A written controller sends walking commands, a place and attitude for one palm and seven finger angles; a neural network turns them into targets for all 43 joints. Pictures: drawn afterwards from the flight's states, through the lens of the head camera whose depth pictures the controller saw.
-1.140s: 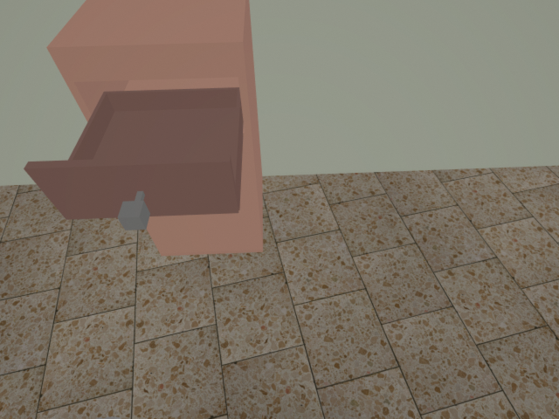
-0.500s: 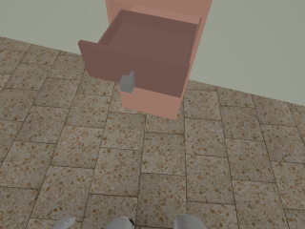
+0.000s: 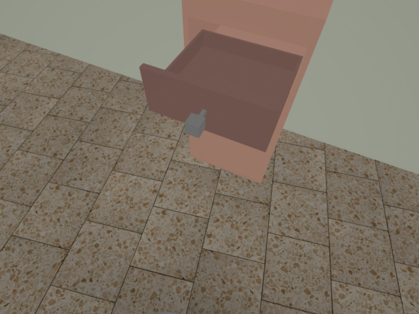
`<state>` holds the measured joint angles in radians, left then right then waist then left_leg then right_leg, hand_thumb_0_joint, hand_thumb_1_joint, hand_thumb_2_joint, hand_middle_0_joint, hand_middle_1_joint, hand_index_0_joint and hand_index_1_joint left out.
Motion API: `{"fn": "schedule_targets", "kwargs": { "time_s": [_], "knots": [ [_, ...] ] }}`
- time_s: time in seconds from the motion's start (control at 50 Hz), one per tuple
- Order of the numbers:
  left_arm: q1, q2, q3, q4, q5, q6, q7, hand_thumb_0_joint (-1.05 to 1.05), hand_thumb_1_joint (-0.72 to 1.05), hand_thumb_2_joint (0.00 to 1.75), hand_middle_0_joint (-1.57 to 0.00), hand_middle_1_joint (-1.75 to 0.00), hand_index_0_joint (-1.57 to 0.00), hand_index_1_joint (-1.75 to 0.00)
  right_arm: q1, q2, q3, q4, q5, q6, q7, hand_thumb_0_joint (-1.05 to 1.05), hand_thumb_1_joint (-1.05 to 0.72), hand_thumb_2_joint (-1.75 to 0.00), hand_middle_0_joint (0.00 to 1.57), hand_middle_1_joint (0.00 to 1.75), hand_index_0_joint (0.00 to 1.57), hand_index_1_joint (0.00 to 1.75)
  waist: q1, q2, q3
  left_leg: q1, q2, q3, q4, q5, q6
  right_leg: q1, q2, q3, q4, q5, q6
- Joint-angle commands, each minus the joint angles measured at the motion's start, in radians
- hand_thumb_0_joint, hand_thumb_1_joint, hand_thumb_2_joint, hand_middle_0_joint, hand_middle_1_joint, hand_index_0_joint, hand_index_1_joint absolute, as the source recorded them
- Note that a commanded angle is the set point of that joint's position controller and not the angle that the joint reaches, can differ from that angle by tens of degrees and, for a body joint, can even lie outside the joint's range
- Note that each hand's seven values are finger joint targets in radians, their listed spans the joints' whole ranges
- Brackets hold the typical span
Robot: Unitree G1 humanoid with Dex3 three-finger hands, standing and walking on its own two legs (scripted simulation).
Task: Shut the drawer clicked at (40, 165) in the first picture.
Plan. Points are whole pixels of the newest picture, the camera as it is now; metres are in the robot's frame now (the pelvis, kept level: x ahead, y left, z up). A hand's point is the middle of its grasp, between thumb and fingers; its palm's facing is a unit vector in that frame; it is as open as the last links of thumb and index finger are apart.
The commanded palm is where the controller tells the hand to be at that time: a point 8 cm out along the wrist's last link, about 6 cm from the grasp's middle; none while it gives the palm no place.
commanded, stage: stand and wait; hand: left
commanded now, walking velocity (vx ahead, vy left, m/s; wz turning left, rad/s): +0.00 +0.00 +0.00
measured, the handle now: (198, 120) +0.57 +0.08 -0.04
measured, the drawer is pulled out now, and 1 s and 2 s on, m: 0.30 0.30 0.30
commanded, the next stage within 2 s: look at it before walking up in 0.12 s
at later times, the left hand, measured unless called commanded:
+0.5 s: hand out of the picture +0.08 +0.18 -0.16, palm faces -0.01 -0.97 -0.26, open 7.4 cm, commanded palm none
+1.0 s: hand out of the picture +0.05 +0.19 -0.16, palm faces -0.03 -0.97 -0.25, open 7.4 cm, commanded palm none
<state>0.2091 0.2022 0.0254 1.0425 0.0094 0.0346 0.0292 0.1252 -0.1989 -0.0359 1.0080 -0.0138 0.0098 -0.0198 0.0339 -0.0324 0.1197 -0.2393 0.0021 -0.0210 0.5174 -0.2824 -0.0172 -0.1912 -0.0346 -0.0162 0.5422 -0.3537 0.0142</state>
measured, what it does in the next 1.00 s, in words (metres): stands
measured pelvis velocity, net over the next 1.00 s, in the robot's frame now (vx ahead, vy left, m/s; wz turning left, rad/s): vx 0.00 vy -0.01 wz -0.08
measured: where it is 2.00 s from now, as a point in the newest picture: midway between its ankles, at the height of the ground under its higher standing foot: outside the picture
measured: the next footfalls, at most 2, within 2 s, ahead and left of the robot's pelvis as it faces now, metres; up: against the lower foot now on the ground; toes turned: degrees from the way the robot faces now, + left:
left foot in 1.48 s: +0.04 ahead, +0.12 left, +0.00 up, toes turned -13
right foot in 1.78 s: -0.05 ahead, -0.15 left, +0.00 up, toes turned -18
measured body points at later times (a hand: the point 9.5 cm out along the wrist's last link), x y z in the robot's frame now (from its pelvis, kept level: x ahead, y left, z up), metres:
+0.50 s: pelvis +0.01 -0.02 +0.01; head +0.04 -0.02 +0.46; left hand +0.08 +0.23 -0.14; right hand +0.02 -0.26 -0.15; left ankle +0.00 +0.14 -0.73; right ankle -0.04 -0.12 -0.73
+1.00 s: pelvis +0.00 -0.01 +0.01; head +0.03 -0.02 +0.45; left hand +0.05 +0.24 -0.15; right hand +0.03 -0.26 -0.15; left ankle +0.00 +0.13 -0.73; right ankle -0.04 -0.12 -0.73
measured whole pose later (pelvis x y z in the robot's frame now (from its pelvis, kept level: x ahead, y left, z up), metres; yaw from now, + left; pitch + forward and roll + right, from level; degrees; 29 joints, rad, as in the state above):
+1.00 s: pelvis +0.00 -0.01 +0.01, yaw -4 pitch -1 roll +0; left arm 0.19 0.22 0.05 1.07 0.01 0.04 0.01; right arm 0.17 -0.20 -0.04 1.07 -0.01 0.01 -0.03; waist 0.01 0.01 0.09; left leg -0.18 0.07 0.04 0.45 -0.25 -0.05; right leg -0.15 0.03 0.04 0.44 -0.28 -0.01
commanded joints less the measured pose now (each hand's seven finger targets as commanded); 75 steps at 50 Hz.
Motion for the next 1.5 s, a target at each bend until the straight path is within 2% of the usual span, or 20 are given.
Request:
{"fn": "schedule_targets", "kwargs": {
  "time_s": [0.0,0.06,0.22,0.3,0.76,0.84,1.02,1.12,1.16,1.18,1.2,1.22,1.26,1.3,1.34,1.4,1.42,1.44,1.46,1.48],
  "knots": [
    [0.038,0.135,0.023,-0.018,0.003,-0.033,-0.001,0.00,0.90,0.90,-0.20,-0.30,-0.20,-0.30,0.029,-0.128,-0.017,-0.019,0.006,-0.011,-0.016,0.00,-0.90,-0.90,0.20,0.30,0.20,0.30,-0.035,0.083,-0.151,0.120,0.106,-0.054,-0.080,0.400,0.031,0.037,-0.065,0.079,-0.135,0.353,-0.030],
    [0.017,0.142,0.023,-0.006,0.002,-0.044,0.000,0.00,0.90,0.90,-0.20,-0.30,-0.20,-0.30,0.053,-0.129,-0.019,-0.001,0.008,-0.012,-0.016,0.00,-0.90,-0.90,0.20,0.30,0.20,0.30,-0.050,0.025,-0.187,0.164,0.099,-0.032,-0.077,0.365,0.017,0.052,-0.079,0.083,-0.160,0.429,-0.040],
    [0.007,0.131,0.023,0.018,0.001,-0.044,0.001,0.00,0.90,0.90,-0.20,-0.30,-0.20,-0.30,0.060,-0.108,-0.010,0.037,0.004,-0.013,-0.016,0.00,-0.90,-0.90,0.20,0.30,0.20,0.30,-0.044,0.025,-0.101,0.126,0.099,-0.023,-0.132,0.307,0.010,0.051,-0.069,0.081,-0.202,0.390,-0.039],
    [0.004,0.138,0.028,0.018,-0.001,-0.047,0.002,0.00,0.90,0.90,-0.20,-0.30,-0.20,-0.30,0.084,-0.105,-0.008,0.050,0.002,-0.016,-0.017,0.00,-0.90,-0.90,0.20,0.30,0.20,0.30,-0.042,0.006,-0.125,0.133,0.103,-0.017,-0.136,0.343,0.008,0.085,-0.070,0.074,-0.196,0.443,-0.042],
    [-0.038,0.186,0.037,0.011,-0.002,-0.052,-0.001,0.00,0.90,0.90,-0.20,-0.30,-0.20,-0.30,0.100,-0.159,-0.011,0.074,0.000,-0.023,-0.019,0.00,-0.90,-0.90,0.20,0.30,0.20,0.30,-0.042,0.046,-0.100,0.136,0.110,-0.017,-0.172,0.308,0.008,0.086,-0.066,0.083,-0.231,0.393,-0.053],
    [-0.012,0.146,0.036,0.012,-0.001,-0.034,-0.001,0.00,0.90,0.90,-0.20,-0.30,-0.20,-0.30,0.124,-0.110,-0.007,0.073,0.000,-0.012,-0.021,0.00,-0.90,-0.90,0.20,0.30,0.20,0.30,-0.043,0.028,-0.086,0.136,0.112,0.013,-0.138,0.273,0.000,0.045,-0.061,0.106,-0.207,0.395,-0.050],
    [-0.024,0.163,0.071,-0.071,0.010,-0.001,-0.020,0.00,0.90,0.90,-0.20,-0.30,-0.20,-0.30,0.100,-0.179,-0.049,-0.009,-0.004,0.004,-0.033,0.00,-0.90,-0.90,0.20,0.30,0.20,0.30,-0.050,0.075,-0.098,0.110,0.196,-0.002,-0.097,0.195,0.041,-0.082,-0.004,0.133,-0.037,0.344,-0.050],
    [0.018,0.139,0.078,-0.096,0.015,0.007,-0.030,0.00,0.90,0.90,-0.20,-0.30,-0.20,-0.30,0.047,-0.201,-0.064,-0.056,-0.009,0.004,-0.034,0.00,-0.90,-0.90,0.20,0.30,0.20,0.30,-0.016,0.159,-0.111,0.032,0.268,-0.039,-0.105,0.159,0.092,-0.086,0.032,0.102,0.098,0.201,-0.043],
    [0.053,0.166,0.084,-0.098,0.020,0.004,-0.031,0.00,0.90,0.90,-0.20,-0.30,-0.20,-0.30,0.008,-0.184,-0.067,-0.079,-0.006,0.007,-0.033,0.00,-0.90,-0.90,0.20,0.30,0.20,0.30,0.008,0.071,-0.120,-0.027,0.203,0.020,-0.001,0.088,0.056,-0.043,-0.005,0.179,0.007,0.287,-0.059],
    [0.061,0.210,0.092,-0.102,0.027,0.000,-0.027,0.00,0.90,0.90,-0.20,-0.30,-0.20,-0.30,-0.004,-0.149,-0.064,-0.097,-0.001,0.011,-0.031,0.00,-0.90,-0.90,0.20,0.30,0.20,0.30,0.014,-0.089,-0.122,-0.094,0.102,0.093,0.132,-0.033,0.008,-0.012,-0.102,0.334,-0.113,0.336,-0.096],
    [0.081,0.255,0.100,-0.095,0.028,-0.005,-0.020,0.00,0.90,0.90,-0.20,-0.30,-0.20,-0.30,-0.023,-0.110,-0.055,-0.112,0.006,0.014,-0.027,0.00,-0.90,-0.90,0.20,0.30,0.20,0.30,0.031,-0.211,-0.111,-0.192,-0.008,0.105,0.314,-0.238,-0.024,0.043,-0.221,0.521,-0.227,0.452,-0.175],
    [0.106,0.260,0.106,-0.089,0.023,-0.005,-0.011,0.00,0.90,0.90,-0.20,-0.30,-0.20,-0.30,-0.049,-0.117,-0.053,-0.113,0.008,0.017,-0.027,0.00,-0.90,-0.90,0.20,0.30,0.20,0.30,0.054,-0.216,-0.104,-0.252,0.006,0.006,0.469,-0.322,-0.018,0.083,-0.257,0.568,-0.237,0.540,-0.234],
    [0.054,0.226,0.103,-0.102,0.024,-0.005,0.000,0.00,0.90,0.90,-0.20,-0.30,-0.20,-0.30,-0.026,-0.113,-0.052,-0.107,0.011,0.010,-0.032,0.00,-0.90,-0.90,0.20,0.30,0.20,0.30,0.011,-0.154,-0.120,-0.296,0.031,-0.038,0.533,-0.287,-0.019,0.133,-0.230,0.495,-0.167,0.683,-0.266],
    [0.012,0.210,0.099,-0.128,0.025,-0.005,0.002,0.00,0.90,0.90,-0.20,-0.30,-0.20,-0.30,-0.010,-0.096,-0.044,-0.097,0.018,0.007,-0.030,0.00,-0.90,-0.90,0.20,0.30,0.20,0.30,-0.007,-0.131,-0.161,-0.234,0.030,-0.016,0.408,-0.262,-0.028,0.162,-0.181,0.415,-0.132,0.764,-0.241],
    [0.010,0.213,0.098,-0.132,0.024,-0.005,0.004,0.00,0.90,0.90,-0.20,-0.30,-0.20,-0.30,-0.013,-0.079,-0.039,-0.101,0.020,0.006,-0.023,0.00,-0.90,-0.90,0.20,0.30,0.20,0.30,-0.006,-0.119,-0.171,-0.154,0.014,0.001,0.264,-0.212,-0.029,0.139,-0.158,0.407,-0.129,0.737,-0.222],
    [-0.021,0.211,0.095,-0.138,0.013,-0.001,-0.002,0.00,0.90,0.90,-0.20,-0.30,-0.20,-0.30,0.078,-0.084,-0.037,-0.075,0.021,0.000,-0.029,0.00,-0.90,-0.90,0.20,0.30,0.20,0.30,-0.055,-0.100,-0.168,0.050,-0.008,0.028,-0.019,0.003,-0.020,0.027,-0.110,0.383,-0.105,0.587,-0.152],
    [-0.038,0.183,0.088,-0.144,0.006,0.000,-0.004,0.00,0.90,0.90,-0.20,-0.30,-0.20,-0.30,0.118,-0.108,-0.040,-0.063,0.018,-0.010,-0.033,0.00,-0.90,-0.90,0.20,0.30,0.20,0.30,-0.078,-0.055,-0.177,0.188,0.039,0.003,-0.145,0.094,-0.006,-0.079,-0.065,0.342,-0.055,0.476,-0.104],
    [-0.008,0.125,0.078,-0.158,-0.002,0.002,-0.010,0.00,0.90,0.90,-0.20,-0.30,-0.20,-0.30,0.115,-0.185,-0.056,-0.071,0.006,-0.020,-0.036,0.00,-0.90,-0.90,0.20,0.30,0.20,0.30,-0.068,0.194,-0.179,0.271,0.240,-0.225,-0.230,0.148,0.056,-0.246,0.061,0.238,0.077,0.145,-0.041],
    [-0.031,0.118,0.074,-0.173,-0.006,0.006,-0.014,0.00,0.90,0.90,-0.20,-0.30,-0.20,-0.30,0.117,-0.249,-0.066,-0.090,-0.009,-0.014,-0.042,0.00,-0.90,-0.90,0.20,0.30,0.20,0.30,-0.079,0.338,-0.142,0.196,0.433,-0.388,-0.280,0.253,0.167,-0.301,0.106,0.110,0.293,-0.234,0.006],
    [-0.055,0.144,0.080,-0.178,0.001,0.014,-0.017,0.00,0.90,0.90,-0.20,-0.30,-0.20,-0.30,0.090,-0.245,-0.060,-0.106,-0.017,-0.005,-0.044,0.00,-0.90,-0.90,0.20,0.30,0.20,0.30,-0.075,0.226,-0.098,0.064,0.456,-0.371,-0.270,0.251,0.229,-0.269,0.070,0.145,0.448,-0.240,0.012]
  ]
}}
